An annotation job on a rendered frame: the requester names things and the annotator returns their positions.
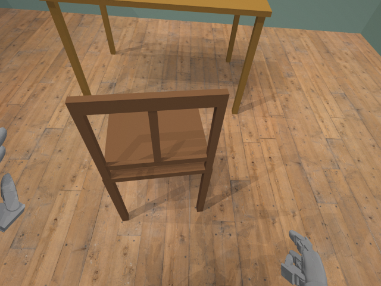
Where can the robot left hand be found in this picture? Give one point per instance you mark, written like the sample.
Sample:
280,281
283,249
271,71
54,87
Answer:
11,209

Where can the table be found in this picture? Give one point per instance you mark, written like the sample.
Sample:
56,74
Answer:
258,8

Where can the chair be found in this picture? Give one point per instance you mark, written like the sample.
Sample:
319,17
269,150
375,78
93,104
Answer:
151,135

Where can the robot right hand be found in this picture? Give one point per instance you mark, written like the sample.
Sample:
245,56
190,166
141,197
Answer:
308,267

